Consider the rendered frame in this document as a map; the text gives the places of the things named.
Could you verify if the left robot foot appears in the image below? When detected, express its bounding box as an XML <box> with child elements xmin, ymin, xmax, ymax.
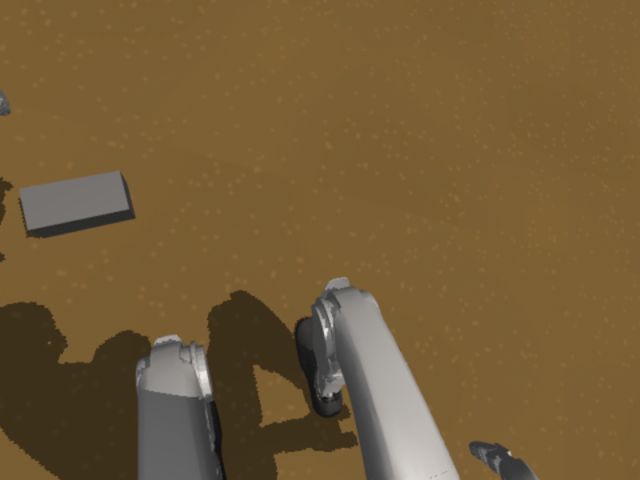
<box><xmin>210</xmin><ymin>401</ymin><xmax>227</xmax><ymax>480</ymax></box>

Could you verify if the right robot hand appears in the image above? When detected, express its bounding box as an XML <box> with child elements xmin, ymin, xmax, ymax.
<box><xmin>469</xmin><ymin>441</ymin><xmax>539</xmax><ymax>480</ymax></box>

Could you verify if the carton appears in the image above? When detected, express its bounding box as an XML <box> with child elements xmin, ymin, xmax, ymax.
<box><xmin>19</xmin><ymin>171</ymin><xmax>136</xmax><ymax>238</ymax></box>

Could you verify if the right robot foot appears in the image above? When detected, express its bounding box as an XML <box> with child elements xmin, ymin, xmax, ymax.
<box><xmin>295</xmin><ymin>317</ymin><xmax>343</xmax><ymax>418</ymax></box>

